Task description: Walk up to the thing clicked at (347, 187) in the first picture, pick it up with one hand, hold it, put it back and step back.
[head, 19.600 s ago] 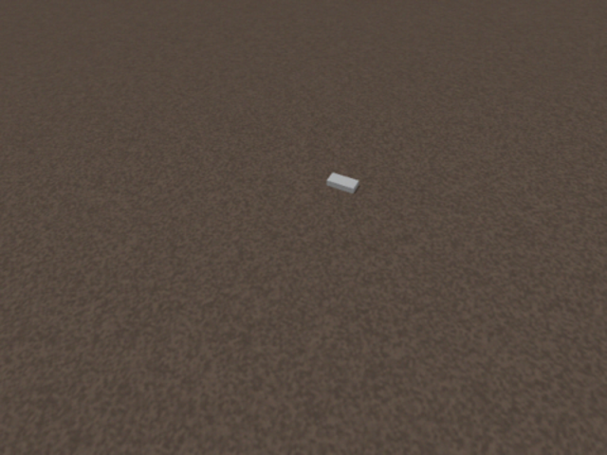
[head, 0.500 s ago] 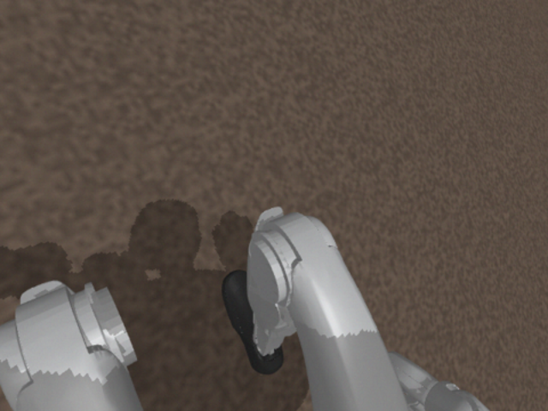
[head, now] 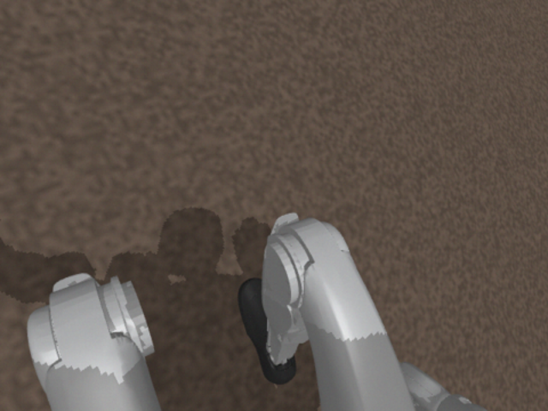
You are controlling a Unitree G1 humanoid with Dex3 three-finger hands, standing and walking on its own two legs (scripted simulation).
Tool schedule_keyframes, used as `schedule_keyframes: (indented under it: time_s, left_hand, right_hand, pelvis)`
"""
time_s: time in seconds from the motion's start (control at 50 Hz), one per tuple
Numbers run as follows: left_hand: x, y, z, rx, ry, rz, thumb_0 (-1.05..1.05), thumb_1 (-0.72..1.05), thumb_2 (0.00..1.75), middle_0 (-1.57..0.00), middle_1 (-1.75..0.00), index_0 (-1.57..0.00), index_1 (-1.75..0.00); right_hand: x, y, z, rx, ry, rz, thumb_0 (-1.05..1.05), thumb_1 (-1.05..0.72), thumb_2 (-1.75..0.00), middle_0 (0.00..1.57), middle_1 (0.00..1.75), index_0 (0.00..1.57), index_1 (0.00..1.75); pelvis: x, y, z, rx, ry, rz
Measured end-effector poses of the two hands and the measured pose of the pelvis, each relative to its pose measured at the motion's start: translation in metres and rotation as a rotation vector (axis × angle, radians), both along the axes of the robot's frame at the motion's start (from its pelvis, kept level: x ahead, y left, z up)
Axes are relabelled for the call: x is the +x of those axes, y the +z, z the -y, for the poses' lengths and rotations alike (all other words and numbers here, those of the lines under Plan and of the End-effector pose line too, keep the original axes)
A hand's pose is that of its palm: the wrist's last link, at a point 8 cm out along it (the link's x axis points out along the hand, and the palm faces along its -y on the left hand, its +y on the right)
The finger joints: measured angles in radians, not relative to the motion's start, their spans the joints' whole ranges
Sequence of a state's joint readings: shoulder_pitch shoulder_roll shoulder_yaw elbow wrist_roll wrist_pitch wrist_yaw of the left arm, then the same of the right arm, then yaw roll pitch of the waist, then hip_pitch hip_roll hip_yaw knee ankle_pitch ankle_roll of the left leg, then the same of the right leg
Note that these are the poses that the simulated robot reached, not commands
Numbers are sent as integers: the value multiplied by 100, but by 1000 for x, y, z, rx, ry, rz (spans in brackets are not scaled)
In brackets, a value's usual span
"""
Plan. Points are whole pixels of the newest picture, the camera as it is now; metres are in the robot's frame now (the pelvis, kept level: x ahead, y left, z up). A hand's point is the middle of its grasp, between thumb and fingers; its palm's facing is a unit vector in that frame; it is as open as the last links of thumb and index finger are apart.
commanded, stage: settle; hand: left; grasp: from above
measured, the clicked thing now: out of the picture +0.41 +0.38 -0.27
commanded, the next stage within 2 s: lift in 0.58 s
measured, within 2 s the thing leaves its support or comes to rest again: neither
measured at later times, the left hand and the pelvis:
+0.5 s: hand out of the picture +0.40 +0.36 -0.14, palm faces -0.44 -0.15 -0.89, open 9.5 cm; pelvis +0.00 -0.01 +0.02, yaw +5 degrees
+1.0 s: hand out of the picture +0.38 +0.36 -0.08, palm faces -0.44 -0.15 -0.88, open 9.5 cm; pelvis -0.01 -0.01 +0.06, yaw +8 degrees
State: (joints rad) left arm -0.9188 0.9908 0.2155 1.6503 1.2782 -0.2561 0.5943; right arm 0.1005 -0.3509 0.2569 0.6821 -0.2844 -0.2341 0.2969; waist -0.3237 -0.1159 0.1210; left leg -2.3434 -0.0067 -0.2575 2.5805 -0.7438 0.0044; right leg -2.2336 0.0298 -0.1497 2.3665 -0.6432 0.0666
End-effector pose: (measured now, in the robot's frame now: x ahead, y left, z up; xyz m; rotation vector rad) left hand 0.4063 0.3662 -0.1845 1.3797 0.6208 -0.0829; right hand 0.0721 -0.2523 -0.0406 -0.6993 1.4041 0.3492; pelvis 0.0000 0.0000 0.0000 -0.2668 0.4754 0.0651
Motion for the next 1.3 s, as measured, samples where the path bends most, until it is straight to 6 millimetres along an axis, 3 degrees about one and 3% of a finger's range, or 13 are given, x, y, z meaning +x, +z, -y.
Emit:
schedule_keyframes:
  time_s: [0.18,0.4,0.56,0.76,1.02,1.3]
  left_hand:
    - [-1,39,-9,35,3,35,2,10,36,-77,-41,-79,-39]
    - [-2,85,1,47,-37,-20,2,7,36,-81,-38,-81,-37]
    - [1,104,4,45,-58,-12,2,6,38,-82,-37,-83,-36]
    - [0,122,2,59,-58,-1,2,4,39,-84,-36,-84,-35]
    - [-22,167,1,47,-48,-29,2,6,38,-81,-38,-82,-37]
    - [-55,253,6,45,-68,-5,1,10,36,-78,-40,-79,-39]
  right_hand:
    - [11,-8,13,14,-94,53,1,-91,-90,20,30,20,29]
    - [25,-15,22,43,-167,100,1,-91,-90,20,30,20,29]
    - [30,-21,25,39,-186,113,1,-91,-90,20,30,20,29]
    - [22,-21,23,25,-237,98,1,-91,-90,20,30,20,29]
    - [19,5,20,28,-316,117,1,-91,-91,20,30,20,30]
    - [59,61,11,58,-333,261,1,-91,-90,20,30,20,30]
  pelvis:
    - [3,3,3,26,15,-39]
    - [1,17,8,66,36,-85]
    - [-1,21,12,88,46,-90]
    - [-3,29,13,95,55,-103]
    - [-6,62,10,99,69,-125]
    - [-9,122,7,112,83,-119]
